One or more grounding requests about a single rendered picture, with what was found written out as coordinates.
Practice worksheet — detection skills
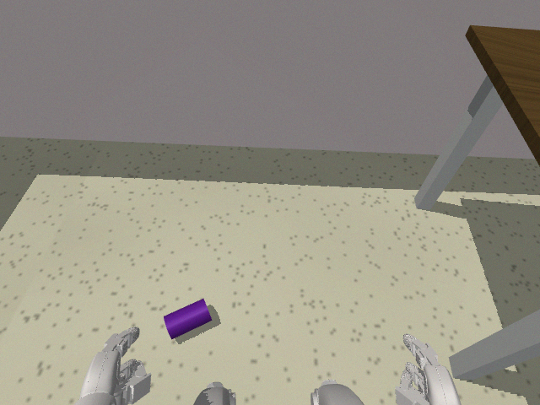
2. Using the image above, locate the table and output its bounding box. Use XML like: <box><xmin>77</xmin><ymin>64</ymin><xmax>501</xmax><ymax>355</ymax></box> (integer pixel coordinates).
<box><xmin>414</xmin><ymin>25</ymin><xmax>540</xmax><ymax>380</ymax></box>

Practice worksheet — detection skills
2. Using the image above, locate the right robot hand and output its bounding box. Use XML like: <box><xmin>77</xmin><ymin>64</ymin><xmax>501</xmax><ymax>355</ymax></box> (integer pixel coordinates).
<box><xmin>395</xmin><ymin>333</ymin><xmax>461</xmax><ymax>405</ymax></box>

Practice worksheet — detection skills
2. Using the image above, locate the left robot hand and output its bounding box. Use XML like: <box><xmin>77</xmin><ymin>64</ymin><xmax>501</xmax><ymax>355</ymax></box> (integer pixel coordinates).
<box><xmin>79</xmin><ymin>327</ymin><xmax>151</xmax><ymax>405</ymax></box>

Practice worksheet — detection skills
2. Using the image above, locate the can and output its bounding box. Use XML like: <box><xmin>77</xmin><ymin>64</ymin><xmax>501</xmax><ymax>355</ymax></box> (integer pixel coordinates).
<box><xmin>164</xmin><ymin>299</ymin><xmax>212</xmax><ymax>339</ymax></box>

